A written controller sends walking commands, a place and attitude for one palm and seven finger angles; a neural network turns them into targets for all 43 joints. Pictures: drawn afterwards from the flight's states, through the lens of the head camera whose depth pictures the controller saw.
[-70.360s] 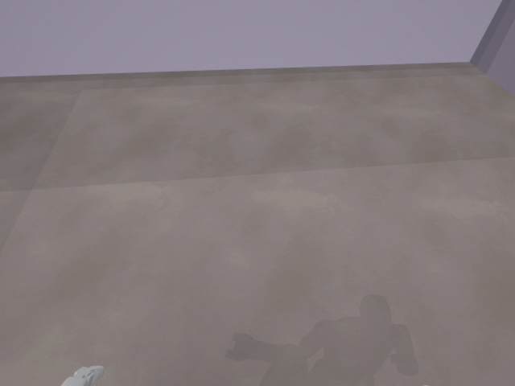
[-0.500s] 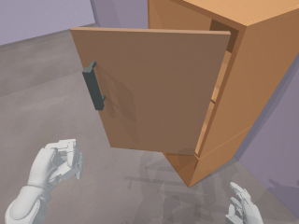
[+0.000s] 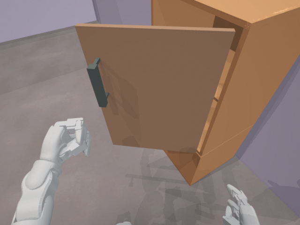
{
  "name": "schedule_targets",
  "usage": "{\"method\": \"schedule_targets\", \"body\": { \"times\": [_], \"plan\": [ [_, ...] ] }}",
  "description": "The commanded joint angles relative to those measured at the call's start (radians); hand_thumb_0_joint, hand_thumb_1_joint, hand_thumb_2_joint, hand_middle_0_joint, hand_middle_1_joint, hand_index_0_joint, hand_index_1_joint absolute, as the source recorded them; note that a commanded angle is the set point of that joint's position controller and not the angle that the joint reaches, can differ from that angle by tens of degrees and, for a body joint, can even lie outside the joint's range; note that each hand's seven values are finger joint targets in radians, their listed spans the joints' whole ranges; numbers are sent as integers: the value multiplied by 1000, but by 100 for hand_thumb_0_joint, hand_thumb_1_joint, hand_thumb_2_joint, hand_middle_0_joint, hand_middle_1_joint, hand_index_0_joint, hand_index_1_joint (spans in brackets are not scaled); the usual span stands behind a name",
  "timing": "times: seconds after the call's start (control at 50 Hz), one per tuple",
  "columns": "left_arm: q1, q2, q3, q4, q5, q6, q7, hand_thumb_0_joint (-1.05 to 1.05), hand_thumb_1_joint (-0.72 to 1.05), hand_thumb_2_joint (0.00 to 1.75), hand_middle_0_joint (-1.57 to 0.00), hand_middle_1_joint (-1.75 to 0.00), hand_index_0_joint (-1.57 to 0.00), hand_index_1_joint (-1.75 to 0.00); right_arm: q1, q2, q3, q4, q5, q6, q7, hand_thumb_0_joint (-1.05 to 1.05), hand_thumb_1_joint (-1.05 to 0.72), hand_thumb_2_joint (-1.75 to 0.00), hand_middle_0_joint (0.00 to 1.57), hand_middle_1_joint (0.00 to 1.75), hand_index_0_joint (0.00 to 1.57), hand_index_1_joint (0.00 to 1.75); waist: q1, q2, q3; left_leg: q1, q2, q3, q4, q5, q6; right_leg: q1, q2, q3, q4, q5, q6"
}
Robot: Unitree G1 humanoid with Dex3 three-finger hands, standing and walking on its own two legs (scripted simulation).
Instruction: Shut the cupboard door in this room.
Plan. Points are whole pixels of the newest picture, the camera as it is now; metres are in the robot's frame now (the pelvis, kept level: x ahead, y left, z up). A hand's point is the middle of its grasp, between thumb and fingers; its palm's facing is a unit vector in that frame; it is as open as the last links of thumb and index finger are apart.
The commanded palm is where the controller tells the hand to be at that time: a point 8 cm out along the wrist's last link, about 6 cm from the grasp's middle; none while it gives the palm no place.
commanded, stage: bring the fist close to the handle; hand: left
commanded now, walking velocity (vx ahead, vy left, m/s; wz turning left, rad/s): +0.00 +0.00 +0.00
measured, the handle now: (100, 83) +0.50 +0.20 +0.11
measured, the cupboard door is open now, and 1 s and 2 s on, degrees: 52 52 44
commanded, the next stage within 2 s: push the door shut along its arc in 1.10 s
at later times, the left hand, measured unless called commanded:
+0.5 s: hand (92, 117) +0.36 +0.19 +0.11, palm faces -0.04 -1.00 -0.02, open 3.1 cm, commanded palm +0.34 +0.23 +0.11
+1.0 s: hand (98, 107) +0.40 +0.18 +0.11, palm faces -0.05 -1.00 -0.01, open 3.1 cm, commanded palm +0.37 +0.23 +0.11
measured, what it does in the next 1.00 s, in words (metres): stands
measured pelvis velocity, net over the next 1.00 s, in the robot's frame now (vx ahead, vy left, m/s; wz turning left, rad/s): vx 0.01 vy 0.00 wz -0.05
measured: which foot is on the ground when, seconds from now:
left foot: down 0.00-1.00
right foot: down 0.00-1.00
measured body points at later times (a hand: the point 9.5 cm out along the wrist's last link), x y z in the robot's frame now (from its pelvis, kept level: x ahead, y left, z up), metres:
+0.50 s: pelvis +0.01 +0.00 +0.00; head +0.03 -0.01 +0.45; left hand +0.35 +0.24 +0.11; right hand +0.15 -0.25 -0.09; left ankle +0.06 +0.15 -0.71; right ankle -0.01 -0.15 -0.70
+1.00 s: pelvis +0.01 +0.00 +0.00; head +0.04 -0.01 +0.45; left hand +0.39 +0.24 +0.11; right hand +0.11 -0.26 -0.10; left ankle +0.06 +0.15 -0.71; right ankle -0.01 -0.15 -0.70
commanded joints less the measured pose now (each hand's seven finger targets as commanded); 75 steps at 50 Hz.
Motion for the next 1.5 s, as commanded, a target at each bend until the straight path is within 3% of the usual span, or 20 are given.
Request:
{"method": "schedule_targets", "body": {
  "times": [0.0, 0.08, 0.12, 0.14, 0.26, 0.32, 0.34, 0.42, 0.5, 0.68, 0.72, 0.78, 0.86, 0.94, 1.12, 1.18, 1.22, 1.24, 1.42, 1.48],
  "plan": [
    [-263, 200, 108, -129, -17, -31, 0, 0, 90, 90, -130, -150, -130, -150, -82, -120, -50, -159, 7, -44, -16, 0, -90, -90, 20, 30, 20, 30, -1, -37, -171, 158, -59, 38, -154, 32, 63, -42, 59, -33, -161, 133, -33],
    [-349, 180, 108, -132, -18, -46, 25, 0, 90, 90, -130, -150, -130, -150, -87, -111, -49, -163, 5, -34, -5, 0, -90, -90, 20, 30, 20, 30, 2, 1, -224, 195, -59, 43, -155, 96, 57, -17, 60, -41, -142, 206, -39],
    [-357, 215, 137, -93, -14, -59, 41, 0, 90, 90, -130, -150, -130, -150, -77, -118, -52, -153, 2, -29, -3, 0, -90, -90, 20, 30, 20, 30, 1, -37, -218, 188, -54, 44, -152, 101, 58, -16, 64, -39, -147, 210, -37],
    [-391, 172, 96, -85, -11, -63, 40, 0, 90, 90, -130, -150, -130, -150, -81, -115, -50, -153, 3, -28, 0, 0, -90, -90, 20, 30, 20, 30, -12, -26, -209, 186, -57, 48, -152, 98, 59, -28, 61, -38, -147, 214, -35],
    [-511, 156, 50, 24, 18, -61, 34, 0, 90, 90, -130, -150, -130, -150, -59, -126, -60, -133, 6, -10, 2, 0, -90, -90, 20, 30, 20, 30, -33, -37, -197, 184, -54, 49, -150, 78, 60, -56, 60, -33, -152, 205, -35],
    [-523, 245, 132, 70, 15, -60, 36, 0, 90, 90, -130, -150, -130, -150, -52, -139, -65, -125, 1, 7, -1, 0, -90, -90, 20, 30, 20, 30, -21, -74, -233, 181, -54, 54, -139, 107, 61, -22, 60, -25, -152, 237, -35],
    [-547, 222, 120, 56, 11, -65, 32, 0, 90, 90, -130, -150, -130, -150, -56, -133, -64, -131, 1, 11, 1, 0, -90, -90, 20, 30, 20, 30, -22, -59, -260, 187, -56, 58, -140, 126, 61, -11, 57, -25, -144, 261, -35],
    [-623, 280, 171, 106, 11, -87, 37, 0, 90, 90, -130, -150, -130, -150, -47, -135, -64, -120, -2, 32, 1, 0, -90, -90, 20, 30, 20, 30, -26, -58, -261, 187, -54, 63, -126, 152, 61, -8, 59, -19, -140, 299, -33],
    [-714, 218, 100, 178, 24, -93, 24, 0, 90, 90, -130, -150, -130, -150, -37, -131, -65, -110, 3, 46, 4, 0, -90, -90, 20, 30, 20, 30, -50, -9, -238, 192, -54, 61, -126, 137, 57, -54, 62, -24, -138, 287, -37],
    [-914, 261, 119, 339, 33, -91, 21, 0, 90, 90, -130, -150, -130, -150, 1, -146, -74, -90, 1, 88, 1, 0, -90, -90, 20, 30, 20, 30, -70, -42, -288, 184, -51, 54, -103, 139, 59, -77, 60, -19, -128, 292, -36],
    [-849, 314, 176, 345, 38, -108, 32, 0, 90, 90, -130, -150, -130, -150, 11, -152, -77, -99, -6, 98, 5, 0, -90, -90, 20, 30, 20, 30, -40, -52, -335, 187, -51, 54, -99, 173, 60, -32, 61, -17, -118, 322, -40],
    [-804, 262, 141, 309, 43, -128, 34, 0, 90, 90, -130, -150, -130, -150, 8, -140, -78, -120, -4, 107, 19, 0, -90, -90, 20, 30, 20, 30, -28, -4, -384, 213, -52, 63, -93, 248, 56, -9, 61, -21, -91, 406, -43],
    [-730, 282, 172, 316, 38, -127, 36, 0, 90, 90, -130, -150, -130, -150, 12, -143, -83, -133, -1, 123, 28, 0, -90, -90, 20, 30, 20, 30, -23, -60, -337, 178, -50, 74, -102, 230, 61, -1, 66, -21, -103, 411, -37],
    [-772, 255, 135, 313, 39, -117, 31, 0, 90, 90, -130, -150, -130, -150, -1, -144, -80, -137, 4, 134, 23, 0, -90, -90, 20, 30, 20, 30, -45, -45, -260, 151, -51, 76, -116, 168, 64, -33, 66, -18, -121, 352, -36],
    [-859, 276, 132, 299, 40, -147, 32, 0, 90, 90, -130, -150, -130, -150, 11, -148, -82, -111, -1, 132, 8, 0, -90, -90, 20, 30, 20, 30, -62, -20, -322, 204, -47, 62, -105, 141, 63, -53, 72, -18, -123, 302, -40],
    [-888, 238, 97, 354, 42, -132, 28, 0, 90, 90, -130, -150, -130, -150, 4, -144, -77, -107, 5, 134, 8, 0, -90, -90, 20, 30, 20, 30, -73, -24, -286, 184, -47, 57, -115, 104, 60, -82, 70, -24, -127, 264, -39],
    [-912, 291, 124, 416, 54, -117, 26, 0, 90, 90, -130, -150, -130, -150, 9, -154, -75, -98, 5, 142, 4, 0, -90, -90, 20, 30, 20, 30, -78, -37, -249, 156, -47, 57, -115, 70, 63, -93, 68, -19, -137, 226, -39],
    [-968, 270, 98, 441, 55, -112, 20, 0, 90, 90, -130, -150, -130, -150, 7, -152, -70, -97, 7, 145, 4, 0, -90, -90, 20, 30, 20, 30, -92, -45, -237, 148, -47, 55, -118, 58, 64, -111, 65, -19, -139, 215, -37],
    [-1133, 397, 177, 603, 52, -169, -47, 0, 90, 90, -130, -150, -130, -150, 51, -172, -71, -79, -3, 158, 0, 0, -90, -90, 20, 30, 20, 30, -96, -32, -340, 147, -46, 51, -69, 103, 64, -113, 68, -8, -101, 254, -45],
    [-1173, 363, 142, 641, 49, -178, -83, 0, 90, 90, -130, -150, -130, -150, 60, -172, -75, -82, 0, 159, 6, 0, -90, -90, 20, 30, 20, 30, -106, -16, -357, 142, -46, 54, -55, 118, 63, -133, 67, -9, -86, 277, -44]
  ]
}}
